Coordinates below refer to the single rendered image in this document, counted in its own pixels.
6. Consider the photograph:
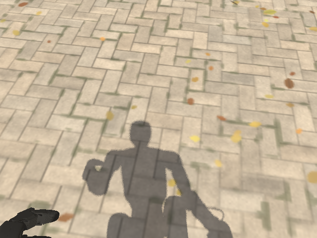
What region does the left robot hand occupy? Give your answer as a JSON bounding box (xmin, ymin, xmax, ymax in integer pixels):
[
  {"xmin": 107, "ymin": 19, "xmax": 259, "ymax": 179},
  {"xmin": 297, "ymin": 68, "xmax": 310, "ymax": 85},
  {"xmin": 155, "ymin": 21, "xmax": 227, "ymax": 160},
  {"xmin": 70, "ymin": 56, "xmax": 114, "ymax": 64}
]
[{"xmin": 0, "ymin": 207, "xmax": 59, "ymax": 238}]

